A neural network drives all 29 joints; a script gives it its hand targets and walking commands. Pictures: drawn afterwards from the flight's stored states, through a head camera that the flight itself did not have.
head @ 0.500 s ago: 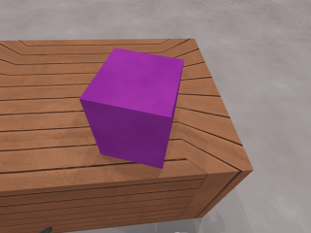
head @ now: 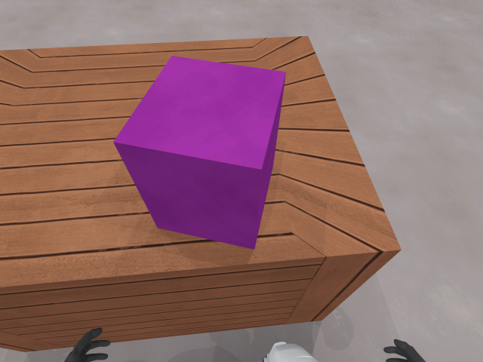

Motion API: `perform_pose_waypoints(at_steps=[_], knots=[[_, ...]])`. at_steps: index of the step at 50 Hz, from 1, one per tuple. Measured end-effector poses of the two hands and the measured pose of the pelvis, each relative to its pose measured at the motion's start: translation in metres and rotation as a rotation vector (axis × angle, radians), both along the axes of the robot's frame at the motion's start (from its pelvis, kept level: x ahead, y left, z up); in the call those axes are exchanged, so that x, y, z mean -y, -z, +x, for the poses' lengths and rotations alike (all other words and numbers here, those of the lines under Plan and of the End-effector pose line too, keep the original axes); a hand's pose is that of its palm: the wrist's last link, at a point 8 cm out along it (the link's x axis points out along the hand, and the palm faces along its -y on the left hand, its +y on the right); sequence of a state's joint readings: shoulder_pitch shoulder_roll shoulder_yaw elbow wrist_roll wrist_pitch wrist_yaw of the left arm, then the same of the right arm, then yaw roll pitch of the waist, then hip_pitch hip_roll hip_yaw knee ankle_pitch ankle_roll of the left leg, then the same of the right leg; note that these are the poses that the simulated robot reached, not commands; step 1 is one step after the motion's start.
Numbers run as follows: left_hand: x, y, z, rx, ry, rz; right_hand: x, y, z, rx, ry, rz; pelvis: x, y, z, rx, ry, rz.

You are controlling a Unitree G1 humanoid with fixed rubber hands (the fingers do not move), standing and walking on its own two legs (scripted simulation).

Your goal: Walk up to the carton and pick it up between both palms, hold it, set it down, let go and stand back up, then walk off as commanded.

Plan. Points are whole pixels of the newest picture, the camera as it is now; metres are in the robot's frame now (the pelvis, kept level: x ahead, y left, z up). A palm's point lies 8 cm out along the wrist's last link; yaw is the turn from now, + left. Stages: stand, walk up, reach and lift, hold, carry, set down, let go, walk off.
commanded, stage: reach and lift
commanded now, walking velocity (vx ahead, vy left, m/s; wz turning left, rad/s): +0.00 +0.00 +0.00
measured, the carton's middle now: (215, 157) +0.45 +0.04 +0.06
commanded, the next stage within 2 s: none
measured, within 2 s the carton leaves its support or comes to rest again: neither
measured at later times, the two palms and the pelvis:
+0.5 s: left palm (71, 359) +0.14 +0.27 -0.07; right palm out of the picture +0.11 -0.24 -0.06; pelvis -0.03 +0.01 +0.00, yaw +0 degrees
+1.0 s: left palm (56, 353) +0.15 +0.27 -0.02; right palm (377, 347) +0.15 -0.19 -0.02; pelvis -0.02 +0.00 +0.01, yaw +0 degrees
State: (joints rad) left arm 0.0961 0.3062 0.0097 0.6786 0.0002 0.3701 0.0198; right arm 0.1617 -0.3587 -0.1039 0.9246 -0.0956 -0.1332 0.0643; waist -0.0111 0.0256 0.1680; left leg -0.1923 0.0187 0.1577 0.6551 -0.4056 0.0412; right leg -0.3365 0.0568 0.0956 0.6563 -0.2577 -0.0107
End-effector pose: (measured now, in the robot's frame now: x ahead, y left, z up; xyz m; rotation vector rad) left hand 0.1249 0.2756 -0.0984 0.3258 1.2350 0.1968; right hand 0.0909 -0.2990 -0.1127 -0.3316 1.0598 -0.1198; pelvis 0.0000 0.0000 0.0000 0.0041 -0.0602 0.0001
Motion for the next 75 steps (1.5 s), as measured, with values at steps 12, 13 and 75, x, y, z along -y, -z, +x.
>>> perform_pose_waypoints(at_steps=[12, 13, 75], knots=[[0.017, -0.023, 0.044, 0.213, 0.046, -0.077, -0.028, -0.024, 0.041, 0.258, 0.065, 0.027, 0.002, 0.000, -0.004, 0.006, 0.000, 0.001], [0.017, -0.022, 0.043, 0.216, 0.042, -0.085, -0.030, -0.026, 0.041, 0.269, 0.069, 0.028, 0.002, 0.000, -0.006, 0.008, 0.000, 0.001], [-0.026, -0.130, 0.052, 0.739, 0.263, -0.186, -0.162, -0.141, 0.083, 0.667, 0.248, 0.228, -0.030, -0.016, 0.011, 0.006, -0.002, -0.048]])
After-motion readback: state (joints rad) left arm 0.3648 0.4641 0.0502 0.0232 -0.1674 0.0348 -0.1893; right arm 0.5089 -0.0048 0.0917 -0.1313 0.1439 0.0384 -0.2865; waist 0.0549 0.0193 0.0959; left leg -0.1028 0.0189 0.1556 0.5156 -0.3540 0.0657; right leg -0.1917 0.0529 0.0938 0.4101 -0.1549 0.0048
